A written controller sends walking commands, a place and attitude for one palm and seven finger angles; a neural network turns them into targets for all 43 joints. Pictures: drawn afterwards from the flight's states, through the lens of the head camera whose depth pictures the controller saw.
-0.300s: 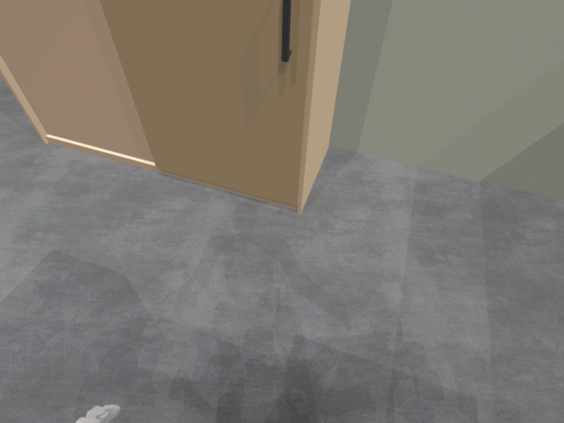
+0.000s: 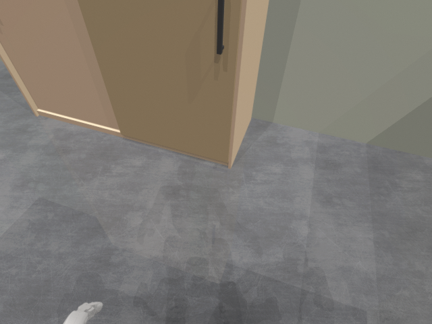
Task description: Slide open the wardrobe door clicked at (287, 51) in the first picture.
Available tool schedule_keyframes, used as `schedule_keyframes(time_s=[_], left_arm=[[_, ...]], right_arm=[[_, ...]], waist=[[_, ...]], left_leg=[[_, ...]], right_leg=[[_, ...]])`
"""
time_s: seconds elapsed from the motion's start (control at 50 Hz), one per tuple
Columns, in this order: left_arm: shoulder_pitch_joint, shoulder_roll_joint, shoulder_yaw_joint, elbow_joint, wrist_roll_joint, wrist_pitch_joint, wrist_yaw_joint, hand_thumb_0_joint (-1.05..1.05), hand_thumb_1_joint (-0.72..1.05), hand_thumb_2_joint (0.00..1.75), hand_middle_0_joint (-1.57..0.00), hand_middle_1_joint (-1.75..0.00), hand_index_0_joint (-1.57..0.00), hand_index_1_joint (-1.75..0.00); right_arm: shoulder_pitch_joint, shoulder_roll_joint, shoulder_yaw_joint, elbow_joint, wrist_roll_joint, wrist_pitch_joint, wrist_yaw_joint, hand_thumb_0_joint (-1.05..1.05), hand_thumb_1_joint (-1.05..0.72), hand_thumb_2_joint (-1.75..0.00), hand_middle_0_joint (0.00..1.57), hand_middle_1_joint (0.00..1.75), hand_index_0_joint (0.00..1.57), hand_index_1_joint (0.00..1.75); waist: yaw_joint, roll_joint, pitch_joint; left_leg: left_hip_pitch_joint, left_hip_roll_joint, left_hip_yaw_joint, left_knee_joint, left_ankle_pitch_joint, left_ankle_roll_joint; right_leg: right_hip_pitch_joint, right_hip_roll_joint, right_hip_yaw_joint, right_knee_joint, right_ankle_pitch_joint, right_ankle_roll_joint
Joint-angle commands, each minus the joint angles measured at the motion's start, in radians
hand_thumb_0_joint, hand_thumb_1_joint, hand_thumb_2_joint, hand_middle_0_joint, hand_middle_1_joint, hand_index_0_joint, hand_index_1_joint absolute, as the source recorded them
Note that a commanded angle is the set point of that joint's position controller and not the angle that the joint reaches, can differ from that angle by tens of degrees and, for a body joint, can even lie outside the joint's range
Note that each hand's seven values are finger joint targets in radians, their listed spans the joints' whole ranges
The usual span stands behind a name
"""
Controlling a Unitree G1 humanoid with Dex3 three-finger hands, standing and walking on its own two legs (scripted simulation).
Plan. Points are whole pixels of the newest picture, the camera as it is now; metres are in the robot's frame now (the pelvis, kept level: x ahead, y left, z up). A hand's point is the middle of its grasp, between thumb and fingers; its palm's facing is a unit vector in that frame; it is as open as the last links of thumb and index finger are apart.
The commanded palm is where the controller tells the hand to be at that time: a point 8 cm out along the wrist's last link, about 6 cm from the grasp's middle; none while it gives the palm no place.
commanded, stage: stand and wait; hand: right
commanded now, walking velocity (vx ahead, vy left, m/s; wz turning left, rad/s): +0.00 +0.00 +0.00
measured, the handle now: (222, 17) +1.15 +0.03 +0.12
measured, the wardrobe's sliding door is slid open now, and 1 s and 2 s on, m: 0.00 0.00 0.00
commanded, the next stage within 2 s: look at it before walking up in 0.52 s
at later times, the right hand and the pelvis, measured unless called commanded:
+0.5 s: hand out of the picture +0.06 -0.24 -0.15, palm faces -0.03 +0.94 -0.35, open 7.4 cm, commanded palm none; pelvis -0.02 +0.01 +0.00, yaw +0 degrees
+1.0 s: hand out of the picture +0.05 -0.23 -0.15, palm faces -0.04 +0.94 -0.33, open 7.4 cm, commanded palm none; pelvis -0.02 +0.01 +0.01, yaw +1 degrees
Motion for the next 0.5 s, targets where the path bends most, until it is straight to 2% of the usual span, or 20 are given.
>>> schedule_keyframes(time_s=[0.0,0.12,0.2,0.36,0.48], left_arm=[[-0.039,0.209,0.053,-0.06,0.0,-0.022,0.015,0.0,0.9,0.9,-0.2,-0.3,-0.2,-0.3],[-0.028,0.212,0.049,-0.033,-0.002,-0.022,0.015,0.0,0.9,0.9,-0.2,-0.3,-0.2,-0.3],[-0.022,0.216,0.046,-0.014,-0.003,-0.019,0.014,0.0,0.9,0.9,-0.2,-0.3,-0.2,-0.3],[-0.005,0.222,0.041,0.016,-0.004,-0.022,0.013,0.0,0.9,0.9,-0.2,-0.3,-0.2,-0.3],[0.002,0.221,0.041,0.027,-0.005,-0.019,0.011,0.0,0.9,0.9,-0.2,-0.3,-0.2,-0.3]], right_arm=[[-0.037,-0.217,-0.06,-0.061,0.001,-0.025,-0.013,0.0,-0.9,-0.9,0.2,0.3,0.2,0.3],[-0.029,-0.217,-0.059,-0.038,0.003,-0.027,-0.013,0.0,-0.9,-0.9,0.2,0.3,0.2,0.3],[-0.033,-0.221,-0.057,-0.022,0.004,-0.025,-0.011,0.0,-0.9,-0.9,0.2,0.3,0.2,0.3],[-0.031,-0.221,-0.054,0.002,0.004,-0.025,-0.01,0.0,-0.9,-0.9,0.2,0.3,0.2,0.3],[-0.03,-0.224,-0.054,0.008,0.003,-0.028,-0.01,0.0,-0.9,-0.9,0.2,0.3,0.2,0.3]], waist=[[0.011,0.008,-0.068],[0.01,0.008,-0.072],[0.011,0.003,-0.042],[0.008,-0.004,-0.044],[0.009,0.017,-0.022]], left_leg=[[0.017,0.101,-0.08,-0.069,0.259,0.047],[0.032,0.106,-0.086,-0.085,0.266,0.048],[0.015,0.102,-0.095,-0.109,0.2,0.047],[0.023,0.1,-0.097,-0.122,0.177,0.046],[0.0,0.101,-0.11,-0.149,0.13,0.047]], right_leg=[[0.028,-0.114,0.075,-0.061,0.256,-0.032],[0.034,-0.117,0.076,-0.072,0.247,-0.028],[0.02,-0.116,0.08,-0.092,0.186,-0.025],[0.021,-0.123,0.083,-0.117,0.171,-0.023],[0.016,-0.119,0.085,-0.118,0.141,-0.02]])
